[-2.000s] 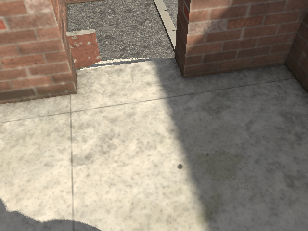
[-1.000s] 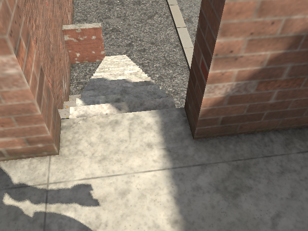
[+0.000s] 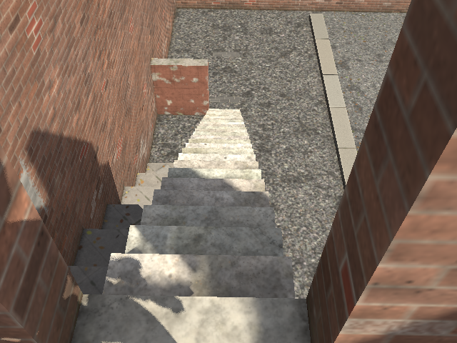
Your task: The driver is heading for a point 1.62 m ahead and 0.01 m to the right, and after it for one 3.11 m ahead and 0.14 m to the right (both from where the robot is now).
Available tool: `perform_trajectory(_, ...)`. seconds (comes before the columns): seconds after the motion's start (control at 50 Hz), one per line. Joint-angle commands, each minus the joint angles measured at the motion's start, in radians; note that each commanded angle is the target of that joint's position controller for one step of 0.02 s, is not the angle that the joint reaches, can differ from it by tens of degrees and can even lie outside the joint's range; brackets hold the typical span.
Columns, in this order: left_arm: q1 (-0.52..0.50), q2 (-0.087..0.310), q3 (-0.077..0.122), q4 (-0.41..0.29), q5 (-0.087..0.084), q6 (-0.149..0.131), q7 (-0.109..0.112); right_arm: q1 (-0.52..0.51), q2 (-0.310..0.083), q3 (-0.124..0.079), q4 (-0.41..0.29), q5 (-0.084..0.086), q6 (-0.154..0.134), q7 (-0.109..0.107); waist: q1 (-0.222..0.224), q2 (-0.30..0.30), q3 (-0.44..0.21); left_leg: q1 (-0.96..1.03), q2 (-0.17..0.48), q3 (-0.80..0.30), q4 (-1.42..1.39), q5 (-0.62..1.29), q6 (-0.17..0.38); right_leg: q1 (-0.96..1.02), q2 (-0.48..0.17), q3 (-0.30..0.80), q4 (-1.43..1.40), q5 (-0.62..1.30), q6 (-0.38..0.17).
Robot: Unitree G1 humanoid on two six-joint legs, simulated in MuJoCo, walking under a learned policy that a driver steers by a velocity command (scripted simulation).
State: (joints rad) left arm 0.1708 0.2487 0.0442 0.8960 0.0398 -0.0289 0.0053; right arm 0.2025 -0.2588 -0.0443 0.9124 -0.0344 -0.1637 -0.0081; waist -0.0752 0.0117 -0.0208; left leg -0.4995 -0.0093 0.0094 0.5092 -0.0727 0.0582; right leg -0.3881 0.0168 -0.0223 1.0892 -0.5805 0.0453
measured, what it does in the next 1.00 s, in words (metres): walks ahead: right foot, then left foot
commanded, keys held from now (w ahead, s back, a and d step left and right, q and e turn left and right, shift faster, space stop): w+q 0.18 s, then w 0.82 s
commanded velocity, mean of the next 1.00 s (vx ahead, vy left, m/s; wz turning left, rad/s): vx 0.30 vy -0.02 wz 0.23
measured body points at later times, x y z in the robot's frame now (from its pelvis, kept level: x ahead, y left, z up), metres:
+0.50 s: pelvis +0.02 -0.08 +0.02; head +0.04 -0.09 +0.47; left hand -0.01 +0.17 -0.11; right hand +0.21 -0.31 -0.10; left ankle -0.01 +0.10 -0.62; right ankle +0.03 -0.16 -0.72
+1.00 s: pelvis +0.15 +0.06 +0.02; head +0.15 +0.07 +0.47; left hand +0.16 +0.33 -0.12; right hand +0.28 -0.17 -0.10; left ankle +0.13 +0.15 -0.72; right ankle +0.16 -0.08 -0.63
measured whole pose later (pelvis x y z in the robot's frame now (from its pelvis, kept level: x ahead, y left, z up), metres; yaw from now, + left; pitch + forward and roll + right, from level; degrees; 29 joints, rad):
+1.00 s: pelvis +0.15 +0.06 +0.02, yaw +13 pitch +2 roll -1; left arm 0.27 0.26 0.06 0.91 0.05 -0.11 -0.02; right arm 0.33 -0.21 -0.06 0.81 -0.04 -0.10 0.04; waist 0.01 -0.02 -0.04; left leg -0.26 0.00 0.02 0.47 -0.25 0.05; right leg -0.56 -0.02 0.00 1.16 -0.33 -0.11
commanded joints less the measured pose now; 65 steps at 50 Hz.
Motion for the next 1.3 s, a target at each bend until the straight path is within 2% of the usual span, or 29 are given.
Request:
perform_trajectory(0.02, 0.14, 0.124, 0.032, -0.029, 0.023, 0.0, 0.043, -0.011, -0.121, -0.033, -0.076, 0.017, 0.026, -0.027, 0.071, 0.07, -0.089, 0.119, 0.244, -0.414, -0.308, -0.107, 0.215, -0.146, -0.064, 0.146, 0.21, 0.066, 0.009)
perform_trajectory(0.04, 0.162, 0.13, 0.032, -0.023, 0.027, 0.0, 0.051, -0.021, -0.121, -0.033, -0.1, 0.011, 0.034, -0.017, 0.104, 0.087, -0.038, -0.006, 0.224, -0.364, -0.327, -0.087, 0.203, -0.063, -0.072, 0.114, 0.159, 0.064, 0.014)
perform_trajectory(0.06, 0.12, 0.038, 0.016, -0.022, -0.163, 0.057, 0.039, -0.012, -0.145, -0.05, -0.059, 0.041, 0.133, 0.006, 0.093, 0.071, -0.057, 0.168, 0.156, -0.298, -0.206, 0.076, 0.162, -0.164, -0.016, 0.083, -0.056, 0.166, -0.02)
perform_trajectory(0.16, 0.121, 0.073, 0.013, 0.025, -0.1, 0.108, -0.001, -0.011, -0.182, -0.079, -0.129, 0.042, 0.237, 0.041, 0.078, 0.187, -0.112, 0.098, 0.176, -0.391, -0.254, -0.082, 0.134, 0.072, 0.037, 0.052, -0.408, 0.244, 0.024)
perform_trajectory(0.18, 0.278, 0.138, 0.031, 0.059, 0.009, 0.057, -0.016, -0.032, -0.176, -0.076, -0.22, -0.014, 0.135, 0.037, 0.105, 0.056, -0.108, -0.081, 0.225, -0.426, -0.329, -0.396, 0.16, 0.223, 0.019, -0.013, -0.422, 0.223, 0.012)
perform_trajectory(0.2, 0.314, 0.128, 0.04, 0.085, 0.01, 0.029, -0.012, -0.057, -0.183, -0.081, -0.205, -0.023, 0.096, 0.022, 0.138, 0.066, -0.074, -0.228, 0.178, -0.434, -0.31, -0.484, 0.116, 0.371, 0.001, -0.002, -0.425, 0.263, -0.022)
perform_trajectory(0.24, 0.366, 0.124, 0.041, 0.09, 0.022, -0.01, -0.005, -0.044, -0.035, -0.032, -0.222, -0.001, 0.062, -0.005, 0.184, -0.088, -0.08, -0.337, -0.039, -0.242, 0.039, -0.498, 0.001, 0.448, -0.194, 0.265, -0.722, 0.177, -0.261)
perform_trajectory(0.26, 0.237, 0.129, 0.015, 0.058, 0.069, -0.046, -0.018, -0.077, 0.0, -0.02, -0.288, -0.019, 0.063, -0.019, 0.133, -0.236, 0.08, -0.558, -0.166, -0.239, 0.231, -0.44, -0.121, 0.293, -0.442, 0.728, -0.909, 0.149, -0.476)
perform_trajectory(0.32, -0.16, 0.144, 0.028, -0.078, -0.018, -0.075, -0.054, 0.074, -0.159, -0.081, -0.202, -0.005, 0.09, -0.034, 0.001, -0.124, -0.042, -0.312, -0.121, -0.286, 0.655, -0.21, -0.139, 0.118, -0.269, 0.448, -0.884, 0.124, -0.305)
perform_trajectory(0.4, -0.158, 0.032, -0.016, -0.07, -0.052, -0.104, -0.079, 0.206, -0.092, -0.067, -0.127, -0.005, 0.104, 0.02, -0.021, -0.036, -0.002, -0.064, -0.05, -0.227, 0.715, -0.126, -0.169, -0.016, -0.166, 0.207, -0.815, 0.327, -0.205)
perform_trajectory(0.42, 0.083, 0.167, 0.036, 0.01, -0.018, -0.119, -0.04, 0.17, -0.082, -0.055, -0.159, -0.032, 0.123, 0.033, 0.087, -0.166, 0.003, -0.267, -0.077, -0.138, 0.802, -0.133, -0.161, 0.126, -0.282, 0.368, -0.922, -0.049, -0.268)
perform_trajectory(0.48, 0.277, 0.074, 0.004, 0.076, 0.007, -0.124, -0.023, -0.024, -0.04, -0.04, -0.229, -0.006, 0.12, -0.017, 0.21, -0.096, 0.045, -0.582, -0.079, -0.313, 0.635, -0.055, -0.112, 0.543, -0.327, 0.489, -0.887, 0.006, -0.304)
perform_trajectory(0.78, 0.22, 0.092, -0.016, 0.061, -0.022, -0.104, -0.006, -0.103, -0.013, -0.023, -0.252, -0.031, 0.078, 0.053, 0.15, -0.129, 0.12, 0.05, 0.055, 0.022, 0.01, -0.11, 0.028, 0.352, -0.33, 0.189, -0.932, 0.249, -0.281)
perform_trajectory(0.82, 0.2, 0.123, -0.008, 0.05, -0.006, -0.084, -0.019, -0.032, -0.046, -0.036, -0.216, -0.007, 0.049, 0.06, 0.099, -0.096, 0.094, 0.239, 0.023, 0.037, -0.033, -0.008, 0.063, 0.268, -0.282, 0.183, -0.796, 0.346, -0.264)
perform_trajectory(0.84, 0.192, 0.115, 0.016, 0.054, -0.151, -0.041, -0.026, 0.164, -0.094, -0.071, -0.184, 0.137, 0.071, 0.045, 0.005, -0.177, -0.015, 0.455, 0.081, -0.073, -0.073, -0.077, 0.033, 0.112, -0.114, -0.021, -0.48, 0.584, -0.158)
perform_trajectory(0.86, 0.208, 0.015, -0.001, -0.005, -0.142, -0.024, -0.029, 0.327, -0.235, -0.094, -0.153, 0.158, 0.101, 0.038, -0.017, 0.118, -0.154, 0.714, 0.37, -0.443, -0.125, 0.002, 0.064, -0.153, -0.01, -0.126, -0.077, 0.187, -0.102)
perform_trajectory(0.88, 0.268, 0.049, 0.016, -0.01, -0.134, -0.043, -0.016, 0.357, -0.258, -0.093, -0.14, 0.135, 0.12, 0.054, -0.023, 0.304, -0.195, 0.816, 0.43, -0.635, -0.175, 0.006, 0.123, -0.416, 0.048, -0.028, 0.105, -0.073, -0.092)
perform_trajectory(0.92, 0.071, 0.058, 0.032, -0.099, -0.107, -0.025, -0.03, 0.287, -0.11, -0.048, -0.117, 0.075, 0.122, 0.064, -0.022, 0.153, -0.034, 0.627, 0.326, -0.408, -0.182, 0.02, 0.087, -0.504, -0.042, 0.023, 0.156, 0.039, -0.114)
perform_trajectory(0.94, 0.024, -0.04, -0.005, -0.078, 0.073, -0.103, -0.035, 0.27, -0.051, -0.026, -0.114, -0.063, 0.047, 0.049, 0.026, 0.358, 0.067, 0.371, 0.289, -0.364, -0.228, -0.258, 0.191, -0.433, -0.097, 0.111, 0.23, 0.181, -0.17)
perform_trajectory(0.98, 0.081, -0.076, -0.012, -0.052, 0.053, -0.124, -0.027, 0.164, 0.023, -0.007, -0.136, -0.035, 0.032, 0.038, 0.096, 0.109, 0.083, 0.246, 0.291, -0.319, -0.341, -0.267, 0.197, -0.369, -0.091, 0.104, 0.081, 0.324, -0.184)
perform_trajectory(1.04, 0.034, 0.038, 0.023, -0.082, 0.007, -0.117, -0.069, -0.01, -0.027, -0.011, -0.193, 0.008, 0.038, 0.035, 0.189, 0.058, -0.037, 0.22, 0.212, -0.107, -0.26, 0.316, 0.181, -0.228, -0.083, 0.018, -0.14, 0.419, -0.127)
perform_trajectory(1.06, 0.018, 0.054, 0.02, -0.11, -0.016, -0.137, -0.07, -0.101, -0.167, -0.046, -0.224, 0.03, 0.076, 0.018, 0.224, 0.051, -0.07, 0.104, 0.148, 0.004, -0.206, 0.665, 0.225, -0.036, -0.003, -0.129, -0.242, 0.311, -0.112)
perform_trajectory(1.14, 0.058, 0.013, -0.013, -0.081, -0.014, -0.145, -0.075, -0.022, -0.181, -0.049, -0.139, -0.058, 0.143, 0.043, 0.203, 0.079, -0.027, -0.008, 0.168, -0.038, -0.123, 0.245, 0.238, 0.138, -0.002, -0.121, -0.39, 0.668, -0.055)
perform_trajectory(1.16, 0.2, 0.064, 0.044, -0.014, -0.114, -0.057, -0.013, 0.167, 0.023, 0.0, -0.094, 0.209, 0.165, 0.034, 0.155, 0.159, -0.046, 0.187, 0.026, 0.082, 0.108, 0.464, 0.122, 0.122, 0.016, -0.108, -0.544, 0.677, -0.102)
perform_trajectory(1.18, 0.266, 0.106, 0.054, -0.003, -0.105, -0.014, 0.009, 0.179, 0.018, 0.019, -0.065, 0.221, 0.169, 0.039, 0.207, 0.14, -0.084, 0.103, 0.013, 0.097, 0.23, 0.369, 0.058, 0.287, -0.023, -0.06, -0.626, 0.797, -0.134)
perform_trajectory(1.22, 0.265, 0.29, 0.08, -0.054, -0.035, 0.04, 0.032, 0.348, -0.004, 0.003, -0.092, 0.092, 0.199, 0.018, 0.123, -0.214, -0.298, -0.063, -0.078, -0.032, 0.756, -0.65, -0.016, 0.54, -0.499, 0.486, -0.581, 1.444, -0.31)
perform_trajectory(1.26, 0.083, 0.206, 0.068, -0.073, -0.045, 0.068, 0.045, 0.247, -0.112, -0.025, -0.129, 0.051, 0.268, 0.012, 0.057, -0.136, -0.179, -0.166, -0.023, -0.102, 0.828, -0.402, -0.054, 0.276, -0.441, 0.508, -0.739, 0.515, -0.346)
perform_trajectory(1.28, 0.019, 0.021, 0.008, -0.145, -0.011, -0.08, 0.026, 0.185, -0.087, -0.009, -0.108, -0.049, 0.231, 0.026, 0.107, -0.303, -0.034, -0.113, 0.006, -0.105, 0.92, -0.415, -0.123, -0.066, -0.34, 0.316, -0.929, 0.195, -0.246)
perform_trajectory(1.3, -0.123, 0.041, 0.025, -0.189, -0.016, -0.116, 0.031, 0.212, -0.081, -0.004, -0.084, -0.065, 0.212, 0.038, 0.066, -0.259, -0.039, -0.001, -0.002, -0.097, 0.946, -0.373, -0.129, -0.18, -0.276, 0.211, -0.913, 0.228, -0.239)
